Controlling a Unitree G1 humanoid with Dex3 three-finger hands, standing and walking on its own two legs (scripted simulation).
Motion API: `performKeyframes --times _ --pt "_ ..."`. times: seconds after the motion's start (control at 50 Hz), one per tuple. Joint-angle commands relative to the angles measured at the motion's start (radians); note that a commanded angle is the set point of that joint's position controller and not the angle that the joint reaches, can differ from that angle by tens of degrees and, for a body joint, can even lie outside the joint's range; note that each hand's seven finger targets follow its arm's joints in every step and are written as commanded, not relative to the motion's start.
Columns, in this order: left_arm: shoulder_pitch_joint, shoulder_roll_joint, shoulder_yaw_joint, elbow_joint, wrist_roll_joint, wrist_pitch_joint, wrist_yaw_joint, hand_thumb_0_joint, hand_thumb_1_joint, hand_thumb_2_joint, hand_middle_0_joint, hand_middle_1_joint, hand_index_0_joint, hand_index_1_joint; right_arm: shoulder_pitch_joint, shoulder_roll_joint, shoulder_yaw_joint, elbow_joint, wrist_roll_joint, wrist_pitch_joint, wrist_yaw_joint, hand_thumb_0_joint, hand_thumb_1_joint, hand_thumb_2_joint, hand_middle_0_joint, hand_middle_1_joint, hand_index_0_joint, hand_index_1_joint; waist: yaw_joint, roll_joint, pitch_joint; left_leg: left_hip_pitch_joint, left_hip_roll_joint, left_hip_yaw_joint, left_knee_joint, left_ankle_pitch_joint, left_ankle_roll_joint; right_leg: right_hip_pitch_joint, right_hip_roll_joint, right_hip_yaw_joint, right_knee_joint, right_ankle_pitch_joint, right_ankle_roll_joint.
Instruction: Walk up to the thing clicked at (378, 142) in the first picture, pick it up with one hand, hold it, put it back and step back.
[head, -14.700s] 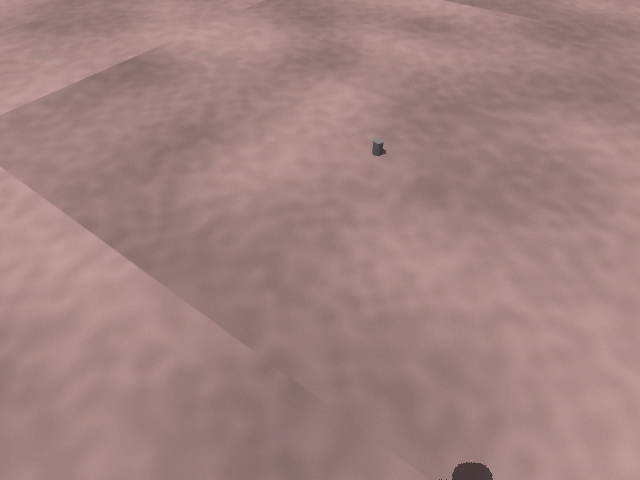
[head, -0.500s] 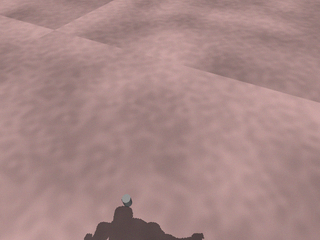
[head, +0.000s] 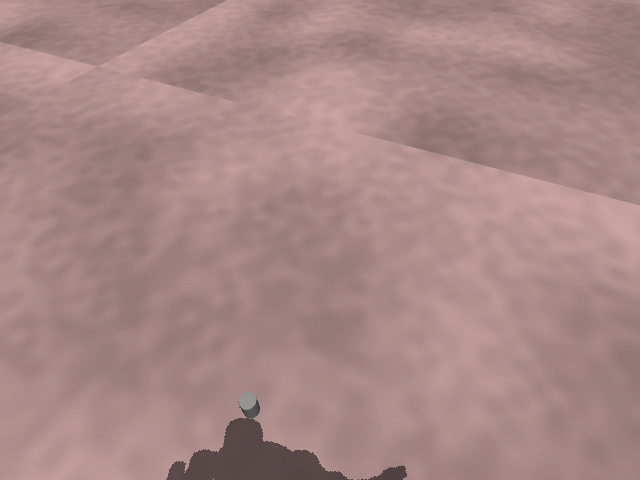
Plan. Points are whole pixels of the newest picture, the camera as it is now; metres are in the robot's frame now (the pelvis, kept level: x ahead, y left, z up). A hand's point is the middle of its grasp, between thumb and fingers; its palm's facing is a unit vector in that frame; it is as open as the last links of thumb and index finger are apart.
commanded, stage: stand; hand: left
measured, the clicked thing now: (249, 405) +0.46 +0.25 -0.74
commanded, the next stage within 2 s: walk up in 0.94 s
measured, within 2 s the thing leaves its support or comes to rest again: neither
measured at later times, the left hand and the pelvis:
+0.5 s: hand out of the picture +0.05 +0.25 -0.15, palm faces +0.00 -0.94 -0.34, open 7.4 cm; pelvis -0.01 +0.00 +0.00, yaw +2 degrees
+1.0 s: hand out of the picture +0.04 +0.26 -0.16, palm faces +0.03 -0.94 -0.35, open 7.4 cm; pelvis -0.02 +0.00 +0.00, yaw +2 degrees
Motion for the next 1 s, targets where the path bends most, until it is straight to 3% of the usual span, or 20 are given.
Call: performKeyframes --times 0.0,0.16,0.54,0.64,0.74,0.9,0.92,0.94,0.98 --pt "-0.031 0.219 0.034 -0.053 -0.003 -0.023 0.017 0.000 0.900 0.900 -0.200 -0.300 -0.200 -0.300 -0.037 -0.205 -0.029 -0.060 0.000 -0.021 -0.018 0.000 -0.900 -0.900 0.200 0.300 0.200 0.300 0.000 -0.026 -0.087 0.002 0.123 -0.101 -0.064 0.240 0.032 0.034 -0.110 0.049 -0.058 0.341 -0.042" --pt "-0.046 0.229 0.034 -0.046 -0.003 -0.022 0.012 0.000 0.900 0.900 -0.200 -0.300 -0.200 -0.300 -0.041 -0.200 -0.021 -0.042 -0.005 -0.027 -0.015 0.000 -0.900 -0.900 0.200 0.300 0.200 0.300 0.003 -0.019 -0.073 -0.028 0.116 -0.109 -0.101 0.123 0.021 0.030 -0.109 0.053 -0.101 0.215 -0.041" --pt "-0.024 0.223 0.027 -0.036 -0.001 -0.025 0.008 0.000 0.900 0.900 -0.200 -0.300 -0.200 -0.300 -0.033 -0.206 -0.018 -0.030 -0.007 -0.033 -0.015 0.000 -0.900 -0.900 0.200 0.300 0.200 0.300 0.007 -0.007 -0.073 -0.039 0.124 -0.127 -0.099 0.127 0.027 0.017 -0.119 0.046 -0.106 0.198 -0.043" --pt "-0.017 0.230 0.027 -0.026 -0.001 -0.024 0.007 0.000 0.900 0.900 -0.200 -0.300 -0.200 -0.300 -0.031 -0.205 -0.018 -0.025 -0.004 -0.029 -0.012 0.000 -0.900 -0.900 0.200 0.300 0.200 0.300 0.009 -0.024 -0.037 -0.068 0.115 -0.136 -0.110 0.043 0.029 -0.002 -0.109 0.042 -0.125 0.098 -0.039" --pt "-0.010 0.233 0.028 -0.028 -0.002 -0.026 0.006 0.000 0.900 0.900 -0.200 -0.300 -0.200 -0.300 -0.027 -0.203 -0.017 -0.027 -0.005 -0.032 -0.011 0.000 -0.900 -0.900 0.200 0.300 0.200 0.300 0.009 -0.017 -0.039 -0.074 0.114 -0.140 -0.111 0.033 0.029 0.001 -0.115 0.047 -0.127 0.091 -0.043" --pt "-0.007 0.226 0.027 -0.029 0.000 -0.026 0.005 0.000 0.900 0.900 -0.200 -0.300 -0.200 -0.300 -0.024 -0.208 -0.016 -0.029 -0.004 -0.035 -0.012 0.000 -0.900 -0.900 0.200 0.300 0.200 0.300 0.010 -0.013 -0.064 -0.067 0.119 -0.144 -0.102 0.093 0.031 0.020 -0.120 0.040 -0.111 0.151 -0.044" --pt "-0.024 0.270 0.070 -0.056 -0.009 -0.008 0.013 0.000 0.900 0.900 -0.200 -0.300 -0.200 -0.300 -0.052 -0.249 -0.035 -0.028 0.001 -0.014 -0.018 0.000 -0.900 -0.900 0.200 0.300 0.200 0.300 0.027 -0.039 0.061 -0.124 0.112 -0.157 -0.018 0.284 0.044 -0.079 -0.098 0.033 -0.018 0.333 -0.046" --pt "-0.005 0.262 0.071 -0.070 -0.014 -0.001 0.018 0.000 0.900 0.900 -0.200 -0.300 -0.200 -0.300 -0.036 -0.242 -0.038 -0.045 0.009 -0.007 -0.020 0.000 -0.900 -0.900 0.200 0.300 0.200 0.300 0.025 -0.022 0.019 -0.101 0.120 -0.143 0.020 0.367 0.052 -0.066 -0.094 0.010 0.014 0.374 -0.052" --pt "0.007 0.254 0.073 -0.095 -0.012 0.007 0.022 0.000 0.900 0.900 -0.200 -0.300 -0.200 -0.300 -0.029 -0.248 -0.050 -0.070 0.014 0.005 -0.022 0.000 -0.900 -0.900 0.200 0.300 0.200 0.300 0.018 -0.013 -0.089 -0.073 0.126 -0.131 0.082 0.420 0.080 -0.031 -0.085 -0.002 0.079 0.411 -0.074"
